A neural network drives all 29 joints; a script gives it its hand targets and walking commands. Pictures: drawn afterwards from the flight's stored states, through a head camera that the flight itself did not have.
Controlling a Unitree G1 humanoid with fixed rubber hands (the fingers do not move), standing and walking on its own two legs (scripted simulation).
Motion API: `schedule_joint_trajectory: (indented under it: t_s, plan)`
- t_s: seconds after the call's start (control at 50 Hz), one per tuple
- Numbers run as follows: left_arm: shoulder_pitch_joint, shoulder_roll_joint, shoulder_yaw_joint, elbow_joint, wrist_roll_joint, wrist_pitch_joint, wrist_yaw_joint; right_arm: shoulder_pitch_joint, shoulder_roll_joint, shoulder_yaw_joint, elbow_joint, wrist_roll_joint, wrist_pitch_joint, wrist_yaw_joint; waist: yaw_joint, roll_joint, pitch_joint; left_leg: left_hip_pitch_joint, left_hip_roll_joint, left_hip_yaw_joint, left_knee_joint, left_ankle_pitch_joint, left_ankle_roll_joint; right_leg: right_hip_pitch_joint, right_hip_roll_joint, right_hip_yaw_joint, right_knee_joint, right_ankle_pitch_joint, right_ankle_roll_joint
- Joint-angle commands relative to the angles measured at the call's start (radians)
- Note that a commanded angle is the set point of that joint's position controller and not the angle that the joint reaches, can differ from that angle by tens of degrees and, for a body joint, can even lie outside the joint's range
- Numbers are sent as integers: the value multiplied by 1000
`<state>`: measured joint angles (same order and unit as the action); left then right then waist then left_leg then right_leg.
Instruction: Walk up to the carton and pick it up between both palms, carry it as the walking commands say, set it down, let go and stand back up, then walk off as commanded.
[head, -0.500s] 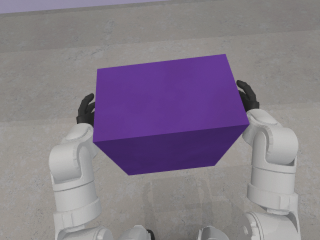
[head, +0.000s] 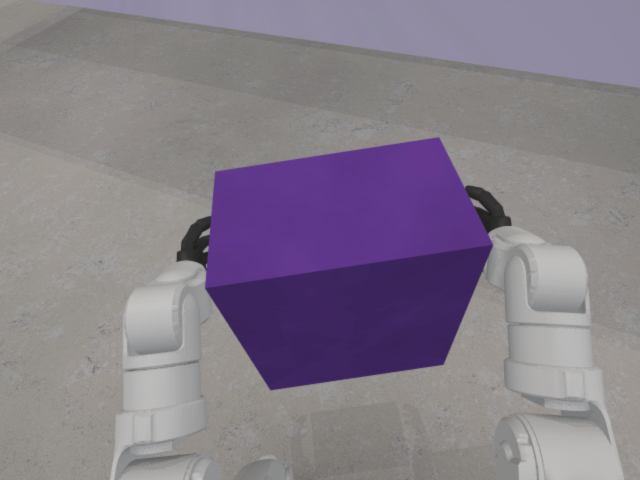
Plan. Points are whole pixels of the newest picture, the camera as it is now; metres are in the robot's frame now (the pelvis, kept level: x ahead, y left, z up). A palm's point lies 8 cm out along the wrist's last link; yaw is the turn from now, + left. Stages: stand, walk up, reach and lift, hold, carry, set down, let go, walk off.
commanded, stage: carry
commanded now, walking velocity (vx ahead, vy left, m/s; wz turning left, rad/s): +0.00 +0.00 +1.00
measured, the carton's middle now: (343, 280) +0.35 -0.03 +0.03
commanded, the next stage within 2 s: none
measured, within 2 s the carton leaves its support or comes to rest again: neither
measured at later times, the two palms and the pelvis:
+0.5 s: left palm out of the picture +0.19 +0.32 +0.08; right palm (299, 257) +0.37 +0.02 +0.07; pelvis -0.03 +0.02 -0.01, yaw +30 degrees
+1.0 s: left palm out of the picture -0.01 +0.41 +0.09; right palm (115, 323) +0.30 +0.24 +0.07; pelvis -0.05 +0.05 -0.01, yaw +59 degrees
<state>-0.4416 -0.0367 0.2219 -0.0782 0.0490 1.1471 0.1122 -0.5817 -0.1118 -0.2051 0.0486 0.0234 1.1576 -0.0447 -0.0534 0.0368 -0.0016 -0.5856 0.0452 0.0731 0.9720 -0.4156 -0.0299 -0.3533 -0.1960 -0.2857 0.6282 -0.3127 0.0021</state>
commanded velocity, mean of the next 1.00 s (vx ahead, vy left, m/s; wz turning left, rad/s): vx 0.00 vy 0.00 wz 1.00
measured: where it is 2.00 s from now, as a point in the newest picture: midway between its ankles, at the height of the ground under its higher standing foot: outside the picture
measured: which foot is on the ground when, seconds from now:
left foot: up 0.00-0.08, down 0.10-0.34, up 0.36-0.60, down 0.62-0.88, up 0.90-1.00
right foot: down 0.00-0.10, up 0.12-0.32, down 0.34-0.62, up 0.64-0.84, down 0.86-1.00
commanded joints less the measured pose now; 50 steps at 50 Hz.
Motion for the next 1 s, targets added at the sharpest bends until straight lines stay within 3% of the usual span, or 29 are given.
schedule_joint_trajectory:
  t_s: [0.0, 0.02, 0.06, 0.1, 0.16, 0.22, 0.3, 0.32, 0.34, 0.36, 0.4, 0.44, 0.52, 0.56, 0.58, 0.6, 0.62, 0.64, 0.66, 0.68, 0.74, 0.8, 0.82, 0.84, 0.86, 0.88, 0.9, 0.96, 0.98]
  plan:
    - [-854, -825, -664, -191, -349, -34, -237, -656, 1106, 689, -79, 385, -15, 224, 37, -293, -429, 189, 8, 39, -173, 45, 4, 236, -230, 76, -39, 469, -26]
    - [-670, -814, -626, -150, -306, -17, -240, -484, 1069, 633, -8, 354, -2, 222, 49, -247, -415, 197, -60, 130, -198, 42, -3, 258, -190, 34, 11, 529, -17]
    - [-786, -785, -652, -139, -331, -18, -239, -636, 1109, 695, -69, 373, -18, 211, 15, -200, -410, 272, -41, 15, -535, 251, 3, 225, -141, -28, 267, 495, 67]
    - [-583, -848, -635, -106, -301, -3, -259, -406, 1028, 617, -8, 318, -20, 212, 35, 289, -437, 619, 296, -518, -415, 1240, 167, -289, 27, 73, 468, -411, 119]
    - [-773, -886, -698, -138, -366, -10, -290, -483, 1077, 625, -78, 291, -31, 218, 13, 144, -413, 550, 182, -430, -437, 1057, 216, -290, 79, 194, 474, -322, 139]
    - [-916, -988, -811, -283, -469, -33, -300, -622, 1104, 654, -248, 318, -69, 197, 13, 365, -483, 504, 105, -305, -403, 779, 166, -194, 93, 198, 333, -130, 129]
    - [-830, -947, -768, -297, -494, -48, -262, -656, 1039, 684, -319, 360, -62, 148, 66, 80, -558, 204, 33, -279, -219, 538, 78, 280, 94, 239, -203, -19, 82]
    - [-630, -907, -695, -231, -451, -33, -269, -463, 1068, 685, -321, 317, -32, 139, 65, -316, -537, -68, -119, -89, -19, 57, 25, 479, -221, 493, -293, 327, 20]
    - [-648, -876, -729, -297, -462, -40, -271, -416, 1059, 712, -309, 307, -22, 139, 42, -498, -567, -221, -107, -22, 181, -224, -9, 553, -388, 539, -192, 697, -87]
    - [-823, -911, -766, -284, -493, -50, -271, -673, 1053, 755, -400, 350, -38, 141, 33, -408, -579, -169, 11, -93, 172, -169, -6, 464, -419, 473, -152, 671, -145]
    - [-811, -854, -699, -188, -447, -38, -252, -726, 1030, 749, -324, 378, -33, 147, 42, -293, -451, -164, 2, -51, 114, -98, -12, 416, -293, 309, -89, 729, -104]
    - [-729, -821, -697, -222, -400, -44, -249, -654, 1043, 742, -260, 380, -31, 156, 63, -305, -421, -153, -29, 15, 76, -24, -9, 456, -189, 155, -29, 951, -55]
    - [-724, -835, -688, -181, -350, -42, -244, -627, 1081, 714, -130, 389, -26, 187, 59, -343, -499, 68, -46, 41, -250, 9, -13, 474, -172, 31, 83, 815, -9]
    - [-677, -865, -664, -201, -339, -25, -256, -455, 1140, 690, -62, 348, -16, 190, 33, -301, -515, 282, -104, 94, -432, 150, -7, 365, -145, -25, 230, 775, 43]
    - [-725, -812, -700, -215, -341, -39, -254, -628, 1052, 721, -189, 394, -46, 194, -1, -147, -528, 518, 3, -76, -497, 488, 26, 97, -105, 0, 415, 480, 80]
    - [-750, -843, -709, -190, -334, -34, -246, -620, 1061, 685, -57, 376, -34, 206, 36, 237, -537, 737, 273, -485, -438, 1210, 128, -267, 2, 36, 591, -292, 115]
    - [-672, -879, -695, -163, -332, -18, -253, -491, 1078, 640, -35, 349, -33, 207, 36, 261, -514, 766, 294, -566, -340, 1546, 211, -366, 61, 186, 579, -477, 136]
    - [-649, -861, -702, -184, -345, -26, -261, -317, 1093, 626, 29, 298, -34, 208, 9, 165, -533, 684, 179, -364, -327, 1363, 201, -250, 47, 189, 486, -412, 135]
    - [-557, -876, -700, -118, -320, -16, -270, -222, 1088, 567, 48, 266, -22, 217, 15, 285, -396, 589, 144, -393, -394, 1295, 175, -319, 65, 188, 511, -394, 153]
    - [-711, -889, -741, -156, -360, -22, -270, -431, 1047, 636, -33, 297, -26, 219, 19, 191, -384, 541, 167, -396, -432, 1173, 176, -302, 48, 214, 525, -323, 146]
    - [-781, -937, -760, -186, -414, -11, -284, -517, 1097, 636, -146, 325, -42, 227, 31, 363, -376, 520, 119, -380, -430, 822, 183, -282, 103, 209, 319, -189, 148]
    - [-1053, -947, -820, -284, -514, -37, -265, -774, 1058, 688, -212, 368, -61, 176, 31, 229, -510, 447, 96, -350, -310, 867, 126, -7, 122, 245, 25, -164, 116]
    - [-787, -961, -754, -252, -494, -35, -263, -604, 1027, 652, -274, 327, -49, 166, 54, 109, -541, 332, 69, -322, -294, 720, 99, 132, 143, 179, -86, -27, 110]
    - [-789, -901, -745, -261, -481, -39, -262, -559, 1075, 683, -209, 325, -39, 160, 81, -82, -572, 65, -33, -238, -168, 346, 72, 379, -23, 352, -261, 64, 59]
    - [-444, -898, -696, -146, -407, -20, -266, -339, 1081, 678, -231, 292, -24, 160, 57, -504, -546, -152, -139, -65, 110, -206, 3, 498, -344, 575, -247, 392, -29]
    - [-895, -892, -765, -231, -499, -41, -270, -816, 1013, 744, -375, 355, -50, 151, 43, -432, -544, -166, -57, -40, 203, -190, -16, 490, -386, 502, -185, 645, -102]
    - [-827, -857, -693, -194, -462, -27, -268, -689, 1063, 719, -284, 348, -18, 152, 23, -394, -491, -147, 16, -104, 140, -165, -21, 379, -401, 453, -120, 689, -158]
    - [-776, -871, -708, -186, -417, -22, -243, -618, 1070, 706, -151, 355, -6, 167, 62, -289, -446, -16, -3, -41, -57, -114, -18, 345, -229, 230, -35, 800, -73]
    - [-653, -886, -663, -130, -370, -18, -252, -608, 1059, 676, -150, 353, -9, 176, 60, -378, -449, 50, -36, 9, -93, -47, -26, 316, -228, 184, -42, 713, -35]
